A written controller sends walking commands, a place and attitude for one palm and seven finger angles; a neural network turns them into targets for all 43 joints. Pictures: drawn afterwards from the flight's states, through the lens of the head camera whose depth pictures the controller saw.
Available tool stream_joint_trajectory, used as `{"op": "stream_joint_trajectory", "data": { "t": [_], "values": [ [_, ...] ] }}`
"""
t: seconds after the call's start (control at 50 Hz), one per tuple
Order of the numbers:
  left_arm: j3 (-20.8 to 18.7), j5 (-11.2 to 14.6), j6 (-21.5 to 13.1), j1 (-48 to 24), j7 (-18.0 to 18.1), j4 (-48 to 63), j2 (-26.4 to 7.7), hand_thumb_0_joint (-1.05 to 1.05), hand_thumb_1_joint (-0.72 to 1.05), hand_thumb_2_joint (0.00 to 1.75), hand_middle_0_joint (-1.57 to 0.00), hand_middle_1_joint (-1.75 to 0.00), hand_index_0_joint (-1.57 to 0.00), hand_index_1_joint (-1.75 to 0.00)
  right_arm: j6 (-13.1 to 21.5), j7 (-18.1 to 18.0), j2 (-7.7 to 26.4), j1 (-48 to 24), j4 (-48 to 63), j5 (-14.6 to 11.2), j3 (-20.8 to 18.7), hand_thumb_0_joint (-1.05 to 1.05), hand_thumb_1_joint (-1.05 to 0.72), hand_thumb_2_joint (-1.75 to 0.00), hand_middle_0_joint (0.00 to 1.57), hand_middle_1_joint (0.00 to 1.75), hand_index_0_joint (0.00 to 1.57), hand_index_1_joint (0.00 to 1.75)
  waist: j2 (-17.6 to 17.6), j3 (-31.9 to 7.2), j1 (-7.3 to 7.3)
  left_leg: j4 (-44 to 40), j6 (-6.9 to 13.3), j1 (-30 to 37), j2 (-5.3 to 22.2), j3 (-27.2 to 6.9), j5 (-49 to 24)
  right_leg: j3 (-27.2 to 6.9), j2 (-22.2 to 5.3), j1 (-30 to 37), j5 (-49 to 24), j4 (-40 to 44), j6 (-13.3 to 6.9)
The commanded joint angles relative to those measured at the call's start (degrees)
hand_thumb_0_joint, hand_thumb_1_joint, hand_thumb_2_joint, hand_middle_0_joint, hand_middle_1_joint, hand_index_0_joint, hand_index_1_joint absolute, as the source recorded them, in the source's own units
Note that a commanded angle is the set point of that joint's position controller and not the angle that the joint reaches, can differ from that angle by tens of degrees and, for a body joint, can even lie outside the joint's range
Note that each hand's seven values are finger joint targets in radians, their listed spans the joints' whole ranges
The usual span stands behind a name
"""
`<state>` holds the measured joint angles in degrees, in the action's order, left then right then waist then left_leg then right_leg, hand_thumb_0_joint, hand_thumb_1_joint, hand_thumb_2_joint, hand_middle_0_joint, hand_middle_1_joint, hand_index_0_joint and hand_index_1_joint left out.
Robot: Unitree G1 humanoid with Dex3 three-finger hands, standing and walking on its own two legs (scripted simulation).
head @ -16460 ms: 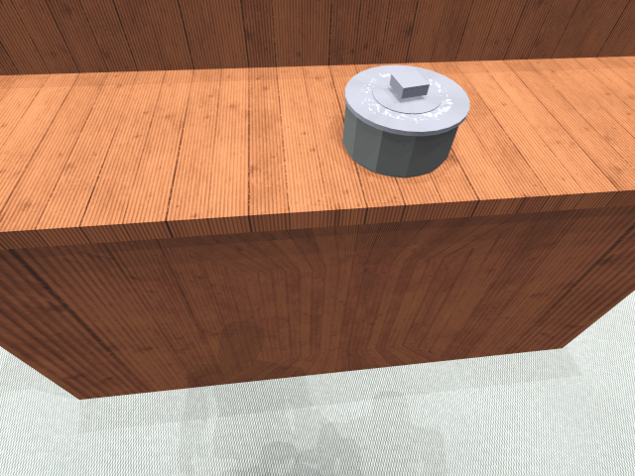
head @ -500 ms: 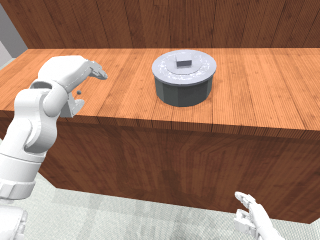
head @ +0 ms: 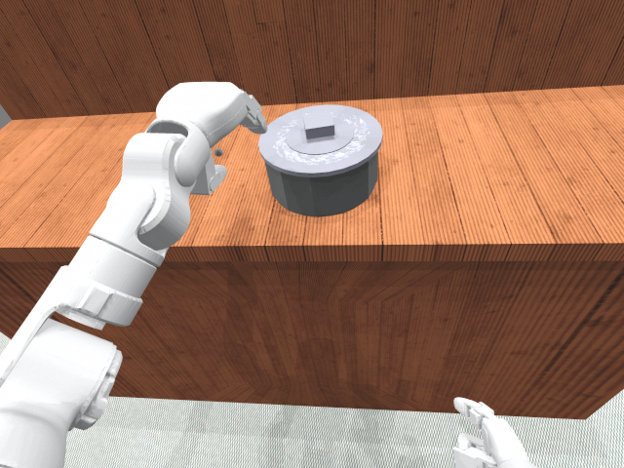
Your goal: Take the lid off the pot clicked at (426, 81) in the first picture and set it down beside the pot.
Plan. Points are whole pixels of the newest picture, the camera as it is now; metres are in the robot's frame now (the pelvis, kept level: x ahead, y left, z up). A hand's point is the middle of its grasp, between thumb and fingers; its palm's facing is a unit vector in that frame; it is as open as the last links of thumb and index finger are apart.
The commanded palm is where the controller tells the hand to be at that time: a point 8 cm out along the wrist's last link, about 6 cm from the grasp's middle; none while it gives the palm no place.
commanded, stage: move the open hand above the knob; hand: left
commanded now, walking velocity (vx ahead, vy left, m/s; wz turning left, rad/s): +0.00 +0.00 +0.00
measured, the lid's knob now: (318, 125) +0.60 +0.04 +0.15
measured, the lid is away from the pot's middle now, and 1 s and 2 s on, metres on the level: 0.00 0.00 0.00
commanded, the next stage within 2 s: none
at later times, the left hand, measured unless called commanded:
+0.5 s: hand (269, 124) +0.47 +0.08 +0.23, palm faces -0.17 -0.02 -0.99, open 10.1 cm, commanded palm +0.46 +0.09 +0.29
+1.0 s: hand (319, 81) +0.54 +0.02 +0.25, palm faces -0.20 -0.05 -0.98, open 10.1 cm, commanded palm +0.54 +0.04 +0.29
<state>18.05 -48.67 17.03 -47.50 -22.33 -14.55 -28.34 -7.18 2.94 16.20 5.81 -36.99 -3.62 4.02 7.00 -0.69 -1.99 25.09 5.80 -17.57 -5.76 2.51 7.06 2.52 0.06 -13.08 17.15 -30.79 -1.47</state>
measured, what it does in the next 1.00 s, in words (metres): stands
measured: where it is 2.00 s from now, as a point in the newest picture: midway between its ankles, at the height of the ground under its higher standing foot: outside the picture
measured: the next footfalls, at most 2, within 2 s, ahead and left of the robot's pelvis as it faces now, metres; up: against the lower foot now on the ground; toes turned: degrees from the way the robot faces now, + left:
none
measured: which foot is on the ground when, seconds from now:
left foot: down 0.00-1.00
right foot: down 0.00-1.00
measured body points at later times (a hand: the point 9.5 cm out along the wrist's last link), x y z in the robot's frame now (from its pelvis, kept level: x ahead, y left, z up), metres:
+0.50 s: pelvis +0.02 -0.03 +0.00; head +0.02 -0.08 +0.45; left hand +0.47 +0.08 +0.29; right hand +0.18 -0.27 -0.12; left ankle +0.07 +0.05 -0.73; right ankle -0.01 -0.10 -0.73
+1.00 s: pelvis +0.04 -0.02 +0.00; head +0.07 -0.06 +0.45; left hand +0.54 +0.02 +0.31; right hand +0.09 -0.28 -0.14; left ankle +0.07 +0.05 -0.73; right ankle -0.01 -0.10 -0.73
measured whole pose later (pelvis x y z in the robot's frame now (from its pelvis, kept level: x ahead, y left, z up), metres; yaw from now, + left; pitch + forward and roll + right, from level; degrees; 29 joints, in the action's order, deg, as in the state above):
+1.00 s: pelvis +0.04 -0.02 +0.00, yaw -2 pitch +7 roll +1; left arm 19.2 -51.1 22.7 -84.2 -21.2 -66.4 -16.8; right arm -5.6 1.0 16.6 14.0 -43.9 -3.3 2.0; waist 4.0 -3.9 6.8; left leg 24.3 4.3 -21.8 -4.1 3.5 9.4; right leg 0.9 1.9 -17.1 17.9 -28.3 -3.0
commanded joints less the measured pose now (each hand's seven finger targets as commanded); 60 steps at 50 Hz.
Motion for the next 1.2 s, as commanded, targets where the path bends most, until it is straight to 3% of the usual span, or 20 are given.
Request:
{"op": "stream_joint_trajectory", "data": {
  "t": [0.0, 0.04, 0.08, 0.18, 0.26, 0.32, 0.44, 0.56, 0.64, 0.66, 0.74, 0.78, 0.82, 0.86, 0.9, 0.98, 1.0, 1.1, 1.12, 1.18],
  "values": [
    [-8.24, -0.87, 1.96, -25.09, 2.06, -0.07, -8.51, 0.0, -0.41, 1.74, -0.88, -0.08, -0.88, -0.08, 1.92, 0.13, 5.17, -8.07, 9.14, -0.4, -2.57, 0.0, -0.9, -0.9, 0.2, 0.3, 0.2, 0.3, -10.37, -17.11, -0.76, -2.39, -3.06, 12.85, 3.19, -5.66, -4.5, -1.36, 1.16, -1.56, -7.33, 5.36, -1.33],
    [-5.94, -0.59, 2.48, -23.07, 1.2, -1.6, -5.45, 0.0, -0.41, 1.74, -0.88, -0.08, -0.88, -0.08, 1.53, 0.61, 5.22, -8.15, 9.96, -0.58, -2.67, 0.0, -0.9, -0.9, 0.2, 0.3, 0.2, 0.3, -11.1, -17.08, -0.33, -1.76, -2.8, 12.34, 2.9, -4.81, -4.96, -1.38, 0.97, -1.0, -8.95, 5.31, -1.13],
    [-5.26, -0.77, 3.03, -26.99, 0.97, 1.12, -5.81, 0.0, -0.41, 1.74, -0.88, -0.08, -0.88, -0.08, 1.12, 0.61, 5.18, -9.15, 10.53, -0.71, -2.61, 0.0, -0.9, -0.9, 0.2, 0.3, 0.2, 0.3, -9.67, -18.14, 0.15, -0.97, -2.36, 12.59, 2.39, -4.4, -5.78, -1.9, 0.7, -0.24, -10.69, 5.25, -1.03],
    [-9.32, -2.28, 3.48, -44.51, 1.99, 1.69, -14.46, 0.0, -0.41, 1.74, -0.88, -0.08, -0.88, -0.08, 2.27, -0.86, 5.18, -8.25, 8.59, -0.28, -2.44, 0.0, -0.9, -0.9, 0.2, 0.3, 0.2, 0.3, -7.84, -22.26, 1.32, -0.34, -1.56, 13.74, 1.55, -4.78, -5.4, -3.68, 0.83, 1.2, -12.37, 5.7, -0.9],
    [-7.24, -1.66, 4.4, -42.19, 1.53, -9.99, -10.83, 0.0, -0.41, 1.74, -0.88, -0.08, -0.88, -0.08, 2.55, -1.31, 5.14, -6.59, 6.6, -0.37, -2.44, 0.0, -0.9, -0.9, 0.2, 0.3, 0.2, 0.3, -10.63, -19.37, 1.8, -0.26, -1.49, 11.31, 1.39, -4.31, -5.0, -3.67, 0.64, 0.54, -14.23, 5.69, -0.66],
    [-1.79, -0.97, 5.58, -38.25, 0.1, -18.64, -2.98, 0.0, -0.41, 1.74, -0.88, -0.08, -0.88, -0.08, 1.53, -0.87, 5.25, -4.8, 6.22, -0.69, -2.54, 0.0, -0.9, -0.9, 0.2, 0.3, 0.2, 0.3, -12.52, -15.39, 2.7, -0.16, -1.69, 9.34, 1.3, -3.8, -4.86, -3.02, 0.48, -1.2, -15.64, 5.98, -0.55],
    [-3.05, -1.97, 4.44, -55.48, -1.53, -10.58, -7.59, 0.0, -0.41, 1.74, -0.88, -0.08, -0.88, -0.08, 2.03, -1.51, 5.05, -5.66, 7.26, -0.12, -2.73, 0.0, -0.9, -0.9, 0.2, 0.3, 0.2, 0.3, -9.96, -27.58, 3.96, 2.22, -0.38, 12.97, 0.0, -3.7, -9.44, -5.52, -0.21, 4.67, -25.42, 4.72, 0.03],
    [-4.89, -1.85, 4.85, -55.43, -2.05, -29.25, -8.09, 0.0, -0.41, 1.74, -0.88, -0.08, -0.88, -0.08, 2.12, -2.39, 5.67, -1.11, 3.25, 0.05, -2.72, 0.0, -0.9, -0.9, 0.2, 0.3, 0.2, 0.3, -14.81, -20.54, 4.85, 1.14, -0.36, 8.45, 0.06, -3.04, -8.71, -5.16, -0.19, 3.33, -28.22, 5.29, 0.47],
    [0.79, -2.06, 4.14, -56.06, -2.48, -30.47, 0.04, 0.0, -0.41, 1.74, -0.88, -0.08, -0.88, -0.08, 1.56, -1.77, 5.52, -0.22, 3.46, 0.08, -3.16, 0.0, -0.9, -0.9, 0.2, 0.3, 0.2, 0.3, -12.79, -21.21, 5.92, 1.9, -0.27, 10.35, 0.11, -2.83, -12.66, -4.69, 0.08, 1.84, -31.73, 4.93, 0.29],
    [0.83, -2.44, 4.0, -57.24, -2.39, -29.61, 0.11, 0.0, -0.41, 1.74, -0.88, -0.08, -0.88, -0.08, 1.39, -1.62, 5.7, 0.0, 3.37, 0.13, -3.4, 0.0, -0.9, -0.9, 0.2, 0.3, 0.2, 0.3, -10.98, -22.76, 6.1, 1.97, -0.34, 11.62, 0.26, -2.78, -13.53, -4.72, 0.18, 1.41, -31.33, 4.73, 0.23],
    [-2.92, -2.48, 2.64, -64.66, -1.45, -29.18, -4.54, 0.0, -0.41, 1.74, -0.88, -0.08, -0.88, -0.08, 1.66, -1.82, 6.05, 2.16, 2.71, 0.48, -3.7, 0.0, -0.9, -0.9, 0.2, 0.3, 0.2, 0.3, -12.13, -27.87, 6.58, 1.96, 0.19, 12.54, 0.31, -2.9, -15.32, -5.4, 0.43, 3.64, -33.98, 4.48, 0.33],
    [-2.89, -2.73, 2.69, -67.15, -0.3, -33.05, -4.69, 0.0, -0.41, 1.74, -0.88, -0.08, -0.88, -0.08, 2.19, -2.31, 5.89, 3.55, 1.35, 0.36, -3.69, 0.0, -0.9, -0.9, 0.2, 0.3, 0.2, 0.3, -13.13, -27.03, 7.43, 1.57, 0.33, 12.08, 0.48, -2.73, -13.98, -5.45, 0.56, 2.65, -32.88, 4.87, 0.42],
    [-1.02, -1.98, 2.92, -68.41, 0.98, -34.07, -1.45, 0.0, -0.41, 1.74, -0.88, -0.08, -0.88, -0.08, 2.59, -2.35, 5.98, 5.61, 0.63, 0.34, -4.21, 0.0, -0.9, -0.9, 0.2, 0.3, 0.2, 0.3, -12.74, -26.93, 8.09, 1.61, 0.27, 13.12, 0.94, -2.88, -14.65, -5.01, 0.84, 1.15, -31.93, 5.18, 0.3],
    [-3.27, -3.48, 3.8, -69.36, 2.49, -39.05, -4.43, 0.0, -0.41, 1.74, -0.88, -0.08, -0.88, -0.08, 3.14, -2.44, 6.54, 6.44, -0.69, 0.44, -3.97, 0.0, -0.9, -0.9, 0.2, 0.3, 0.2, 0.3, -13.14, -27.05, 7.98, 1.24, 0.21, 11.87, 1.13, -2.63, -14.7, -5.38, 1.13, 0.72, -31.79, 4.89, 0.28],
    [-0.81, -3.6, 5.14, -70.27, 3.5, -42.47, -0.21, 0.0, -0.41, 1.74, -0.88, -0.08, -0.88, -0.08, 3.36, -2.33, 6.34, 7.54, -1.6, 0.22, -4.05, 0.0, -0.9, -0.9, 0.2, 0.3, 0.2, 0.3, -12.27, -25.95, 8.78, 1.12, 0.02, 12.47, 1.45, -2.85, -14.87, -4.75, 1.47, -1.98, -29.67, 4.96, 0.19],
    [-3.84, -5.24, 7.93, -66.0, 4.13, -49.14, -3.94, 0.0, -0.41, 1.74, -0.88, -0.08, -0.88, -0.08, 2.85, -2.37, 7.55, 8.85, -2.12, 0.54, -4.04, 0.0, -0.9, -0.9, 0.2, 0.3, 0.2, 0.3, -14.28, -26.24, 7.89, 0.64, -0.01, 9.58, 1.76, -2.72, -14.39, -4.59, 1.57, 0.08, -29.26, 4.94, 0.29],
    [-1.72, -5.54, 8.48, -67.39, 3.87, -49.46, -1.96, 0.0, -0.41, 1.74, -0.88, -0.08, -0.88, -0.08, 2.8, -2.47, 7.59, 8.64, -1.95, 0.39, -3.89, 0.0, -0.9, -0.9, 0.2, 0.3, 0.2, 0.3, -13.63, -25.82, 8.56, 0.35, -0.06, 9.29, 1.68, -2.54, -13.76, -4.59, 1.5, -0.6, -28.9, 5.1, 0.34],
    [-2.1, -5.81, 5.93, -75.84, 3.14, -42.96, -2.59, 0.0, -0.41, 1.74, -0.88, -0.08, -0.88, -0.08, 4.54, -2.81, 7.35, 10.13, -1.46, 0.53, -4.8, 0.0, -0.9, -0.9, 0.2, 0.3, 0.2, 0.3, -11.09, -32.01, 9.67, 1.44, 0.22, 15.75, 2.43, -3.84, -17.91, -4.96, 1.71, -2.17, -28.03, 5.13, 0.36],
    [-0.57, -4.37, 4.8, -75.3, 3.03, -40.85, -0.01, 0.0, -0.41, 1.74, -0.88, -0.08, -0.88, -0.08, 4.89, -2.92, 7.19, 11.06, -0.96, 0.72, -5.15, 0.0, -0.9, -0.9, 0.2, 0.3, 0.2, 0.3, -9.06, -32.61, 9.9, 2.07, 0.35, 17.31, 2.7, -4.32, -20.87, -4.86, 1.58, -2.57, -28.43, 5.36, 0.21],
    [-1.74, -5.79, 5.07, -71.92, 3.25, -47.51, -1.27, 0.0, -0.41, 1.74, -0.88, -0.08, -0.88, -0.08, 5.32, -3.0, 7.51, 12.57, -2.73, 0.56, -5.24, 0.0, -0.9, -0.9, 0.2, 0.3, 0.2, 0.3, -11.72, -27.66, 10.1, 1.25, 0.2, 15.87, 2.89, -4.39, -16.43, -4.24, 2.4, -6.21, -23.09, 6.15, 0.21]
  ]
}}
